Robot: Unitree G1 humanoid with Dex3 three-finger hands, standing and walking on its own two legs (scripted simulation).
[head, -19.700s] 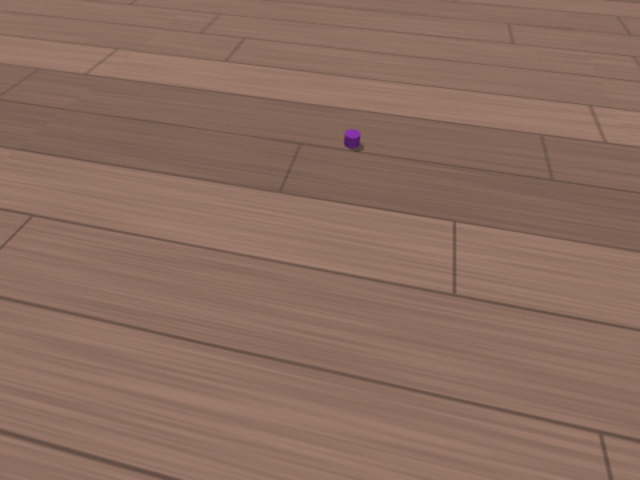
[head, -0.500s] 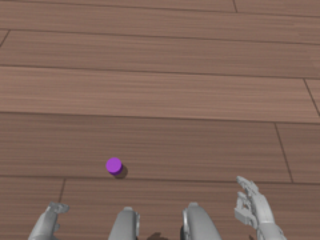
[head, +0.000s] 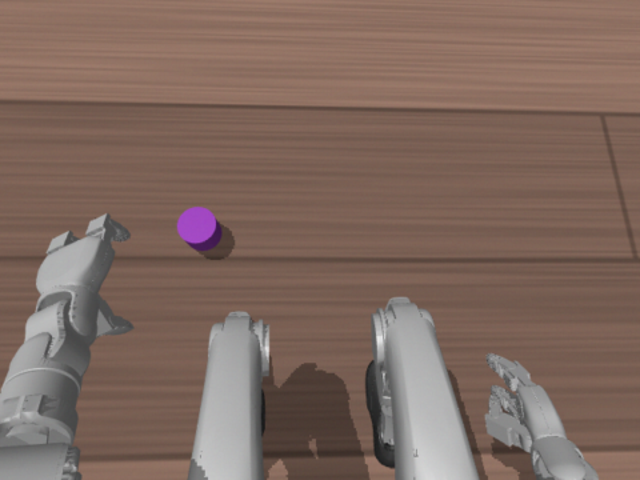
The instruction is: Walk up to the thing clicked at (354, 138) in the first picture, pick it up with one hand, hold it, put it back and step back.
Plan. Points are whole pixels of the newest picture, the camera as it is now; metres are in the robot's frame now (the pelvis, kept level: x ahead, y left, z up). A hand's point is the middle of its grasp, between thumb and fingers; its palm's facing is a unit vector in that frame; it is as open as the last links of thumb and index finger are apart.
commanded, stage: rise first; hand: left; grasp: from above
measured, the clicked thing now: (200, 229) +0.53 +0.24 -0.43
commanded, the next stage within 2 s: none
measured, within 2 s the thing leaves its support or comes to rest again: neither
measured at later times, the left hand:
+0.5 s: hand (137, 252) +0.43 +0.29 -0.24, palm faces -0.45 -0.04 -0.89, open 14.0 cm
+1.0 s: hand (153, 240) +0.46 +0.29 -0.28, palm faces -0.46 -0.02 -0.89, open 14.0 cm
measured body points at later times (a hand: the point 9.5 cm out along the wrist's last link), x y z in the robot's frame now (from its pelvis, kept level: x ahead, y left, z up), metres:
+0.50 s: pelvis -0.02 +0.03 -0.09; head +0.20 +0.08 +0.30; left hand +0.45 +0.29 -0.19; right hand +0.04 -0.26 -0.19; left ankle +0.07 +0.14 -0.43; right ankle +0.10 -0.14 -0.42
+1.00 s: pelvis -0.01 +0.03 -0.11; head +0.23 +0.09 +0.26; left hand +0.48 +0.28 -0.23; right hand +0.02 -0.25 -0.21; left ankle +0.07 +0.14 -0.43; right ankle +0.10 -0.14 -0.42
